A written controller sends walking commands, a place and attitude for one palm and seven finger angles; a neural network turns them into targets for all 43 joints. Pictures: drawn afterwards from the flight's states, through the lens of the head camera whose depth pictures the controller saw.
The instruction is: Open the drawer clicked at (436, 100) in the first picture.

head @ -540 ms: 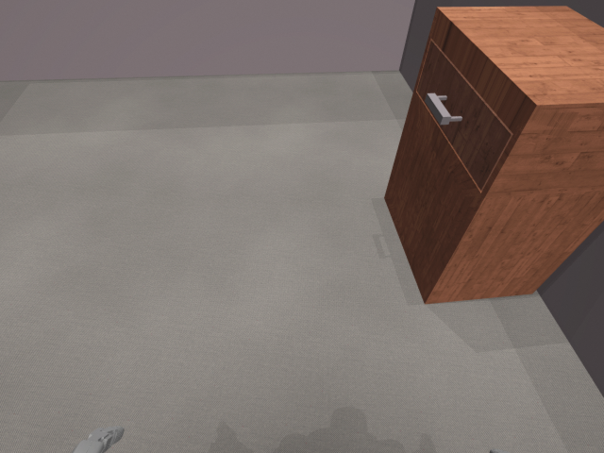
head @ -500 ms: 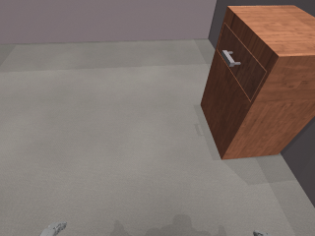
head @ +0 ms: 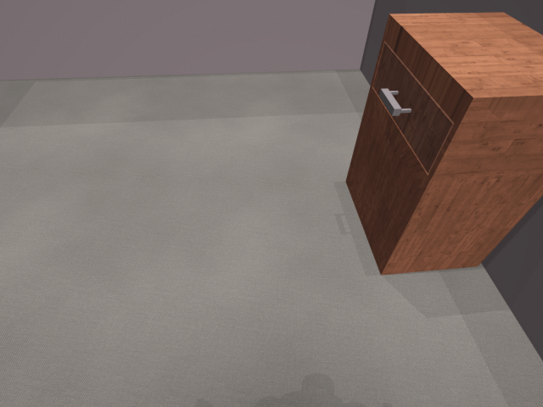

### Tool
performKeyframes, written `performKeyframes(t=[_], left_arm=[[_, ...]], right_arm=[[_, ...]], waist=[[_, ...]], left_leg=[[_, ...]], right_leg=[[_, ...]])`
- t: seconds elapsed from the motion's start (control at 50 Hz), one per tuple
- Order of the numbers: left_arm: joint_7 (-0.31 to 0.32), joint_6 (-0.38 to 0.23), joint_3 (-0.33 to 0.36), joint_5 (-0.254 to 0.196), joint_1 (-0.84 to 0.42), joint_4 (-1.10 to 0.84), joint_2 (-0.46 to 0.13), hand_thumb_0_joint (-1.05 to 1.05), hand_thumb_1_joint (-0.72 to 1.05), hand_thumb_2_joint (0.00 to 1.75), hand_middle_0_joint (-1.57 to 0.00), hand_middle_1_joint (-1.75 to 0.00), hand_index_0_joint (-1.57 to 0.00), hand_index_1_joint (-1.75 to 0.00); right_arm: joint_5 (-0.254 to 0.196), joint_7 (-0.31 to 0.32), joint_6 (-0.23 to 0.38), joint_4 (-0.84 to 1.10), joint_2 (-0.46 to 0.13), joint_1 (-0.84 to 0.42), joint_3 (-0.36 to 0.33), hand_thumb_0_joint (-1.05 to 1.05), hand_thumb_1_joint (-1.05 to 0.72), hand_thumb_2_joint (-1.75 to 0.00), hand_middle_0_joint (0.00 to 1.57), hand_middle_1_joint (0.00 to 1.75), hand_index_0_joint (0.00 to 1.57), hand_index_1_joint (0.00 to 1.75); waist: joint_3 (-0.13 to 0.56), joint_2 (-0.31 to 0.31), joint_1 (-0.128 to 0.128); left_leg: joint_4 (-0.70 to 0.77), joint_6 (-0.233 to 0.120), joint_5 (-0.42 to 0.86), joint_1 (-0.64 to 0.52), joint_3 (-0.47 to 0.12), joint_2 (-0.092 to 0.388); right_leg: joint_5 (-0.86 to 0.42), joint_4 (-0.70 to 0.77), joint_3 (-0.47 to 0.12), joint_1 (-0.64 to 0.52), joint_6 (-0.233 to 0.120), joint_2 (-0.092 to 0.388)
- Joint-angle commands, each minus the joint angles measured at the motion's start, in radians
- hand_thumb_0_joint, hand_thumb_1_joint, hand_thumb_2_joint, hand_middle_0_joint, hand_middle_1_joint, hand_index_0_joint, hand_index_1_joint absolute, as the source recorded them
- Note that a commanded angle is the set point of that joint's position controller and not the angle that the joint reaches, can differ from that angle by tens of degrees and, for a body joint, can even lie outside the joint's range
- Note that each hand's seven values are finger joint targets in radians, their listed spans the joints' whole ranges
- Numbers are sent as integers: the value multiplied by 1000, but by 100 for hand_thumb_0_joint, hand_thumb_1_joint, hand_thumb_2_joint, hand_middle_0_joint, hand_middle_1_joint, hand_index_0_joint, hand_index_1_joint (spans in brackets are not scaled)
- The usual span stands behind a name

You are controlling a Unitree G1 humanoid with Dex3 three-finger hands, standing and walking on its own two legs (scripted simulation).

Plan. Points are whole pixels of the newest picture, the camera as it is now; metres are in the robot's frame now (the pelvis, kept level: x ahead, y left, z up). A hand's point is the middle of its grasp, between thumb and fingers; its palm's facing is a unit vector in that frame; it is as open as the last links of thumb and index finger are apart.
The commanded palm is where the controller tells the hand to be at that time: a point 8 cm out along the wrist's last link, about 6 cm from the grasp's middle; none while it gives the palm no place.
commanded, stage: stand and wait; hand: left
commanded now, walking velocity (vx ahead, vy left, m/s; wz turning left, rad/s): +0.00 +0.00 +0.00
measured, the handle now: (395, 101) +1.09 -0.36 -0.11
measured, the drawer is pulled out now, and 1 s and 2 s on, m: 0.00 0.00 0.00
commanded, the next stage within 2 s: look at it before walking up in 0.42 s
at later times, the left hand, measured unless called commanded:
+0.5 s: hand out of the picture +0.06 +0.24 -0.15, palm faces -0.03 -0.94 -0.34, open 7.4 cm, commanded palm none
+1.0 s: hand out of the picture +0.06 +0.24 -0.15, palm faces -0.03 -0.94 -0.34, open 7.4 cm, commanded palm none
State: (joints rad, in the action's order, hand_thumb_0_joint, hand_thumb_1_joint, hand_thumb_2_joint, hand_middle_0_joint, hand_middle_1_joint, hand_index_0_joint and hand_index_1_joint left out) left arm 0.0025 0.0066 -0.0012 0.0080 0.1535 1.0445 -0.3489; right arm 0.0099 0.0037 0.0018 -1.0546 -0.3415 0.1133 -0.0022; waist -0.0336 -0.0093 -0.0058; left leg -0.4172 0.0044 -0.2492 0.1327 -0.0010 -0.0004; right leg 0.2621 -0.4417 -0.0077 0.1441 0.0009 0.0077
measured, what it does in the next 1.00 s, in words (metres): stands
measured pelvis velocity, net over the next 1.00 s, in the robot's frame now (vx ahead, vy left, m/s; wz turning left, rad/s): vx -0.01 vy -0.01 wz -0.01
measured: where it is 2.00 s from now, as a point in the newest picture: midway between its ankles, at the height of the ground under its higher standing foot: outside the picture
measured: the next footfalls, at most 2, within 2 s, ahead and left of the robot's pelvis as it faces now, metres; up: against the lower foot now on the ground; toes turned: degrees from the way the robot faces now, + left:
right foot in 1.98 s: +0.02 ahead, -0.10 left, +0.00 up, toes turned +23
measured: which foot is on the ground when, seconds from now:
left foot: down 0.00-1.00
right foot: down 0.00-1.00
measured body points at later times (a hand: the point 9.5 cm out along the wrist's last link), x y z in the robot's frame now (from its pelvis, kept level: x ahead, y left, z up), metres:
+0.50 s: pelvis -0.02 -0.01 +0.00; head -0.02 -0.01 +0.45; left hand +0.06 +0.29 -0.13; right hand +0.05 -0.31 -0.13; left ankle -0.01 +0.12 -0.74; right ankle -0.01 -0.12 -0.74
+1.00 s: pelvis -0.01 -0.01 +0.00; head -0.01 -0.01 +0.45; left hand +0.06 +0.29 -0.13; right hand +0.06 -0.30 -0.13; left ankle -0.01 +0.12 -0.74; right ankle -0.01 -0.12 -0.74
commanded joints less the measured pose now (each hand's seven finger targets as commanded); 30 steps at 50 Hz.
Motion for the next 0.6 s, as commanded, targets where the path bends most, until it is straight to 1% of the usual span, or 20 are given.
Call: performKeyframes(t=[0.0,0.04,0.14,0.18,0.2,0.24,0.3,0.4,0.44,0.48,0.52,0.58], left_arm=[[9,-28,42,1,-71,-66,-204,0,90,90,-20,-30,-20,-30],[9,-30,42,1,-67,-57,-206,0,90,90,-20,-30,-20,-30],[8,-30,40,2,-70,-42,-208,0,90,90,-20,-30,-20,-30],[7,-29,38,1,-70,-35,-206,0,90,90,-20,-30,-20,-30],[7,-30,39,1,-71,-35,-206,0,90,90,-20,-30,-20,-30],[7,-30,38,2,-68,-32,-206,0,90,90,-20,-30,-20,-30],[6,-31,39,2,-71,-28,-204,0,90,90,-20,-30,-20,-30],[6,-30,38,3,-73,-28,-204,0,90,90,-20,-30,-20,-30],[6,-30,39,4,-70,-29,-205,0,90,90,-20,-30,-20,-30],[6,-31,39,4,-67,-27,-202,0,90,90,-20,-30,-20,-30],[6,-31,38,3,-69,-27,-201,0,90,90,-20,-30,-20,-30],[6,-33,39,4,-68,-27,-202,0,90,90,-20,-30,-20,-30]], right_arm=[[2,15,32,64,-203,-60,-41,0,-90,-90,20,30,20,30],[1,14,32,54,-205,-57,-40,0,-90,-90,20,30,20,30],[0,12,31,34,-206,-46,-37,0,-90,-90,20,30,20,30],[1,12,32,26,-206,-45,-36,0,-90,-90,20,30,20,30],[1,12,33,24,-206,-40,-36,0,-90,-90,20,30,20,30],[0,11,33,20,-207,-40,-37,0,-90,-90,20,30,20,30],[1,11,34,15,-206,-33,-36,0,-90,-90,20,30,20,30],[2,10,32,9,-204,-28,-35,0,-90,-90,20,30,20,30],[1,9,32,9,-203,-24,-36,0,-90,-90,20,30,20,30],[2,10,34,8,-203,-25,-36,0,-90,-90,20,30,20,30],[2,9,34,7,-204,-26,-36,0,-90,-90,20,30,20,30],[1,9,34,7,-203,-22,-37,0,-90,-90,20,30,20,30]], waist=[[73,8,5],[81,12,5],[57,-3,4],[43,8,4],[48,0,6],[55,9,4],[47,0,4],[25,1,5],[27,-6,6],[46,4,6],[37,6,6],[51,3,8]], left_leg=[[70,-38,182,-3,-82,110],[72,-37,177,-12,-82,112],[88,-34,133,7,-86,113],[97,-34,115,11,-86,113],[98,-33,119,12,-88,113],[98,-34,122,5,-89,114],[103,-32,107,16,-89,114],[111,-30,73,30,-91,112],[109,-31,75,25,-92,113],[105,-31,90,13,-90,114],[107,-29,89,17,-89,114],[104,-29,101,11,-89,116]], right_leg=[[-202,83,-99,-3,-37,111],[-192,88,-101,-2,-37,111],[-140,109,-108,10,-36,110],[-112,119,-111,22,-37,112],[-115,119,-113,18,-37,109],[-115,119,-112,19,-36,109],[-97,126,-116,23,-36,109],[-47,140,-124,43,-35,106],[-42,142,-126,48,-36,106],[-59,139,-127,43,-37,107],[-63,140,-126,47,-36,107],[-81,136,-125,38,-36,107]])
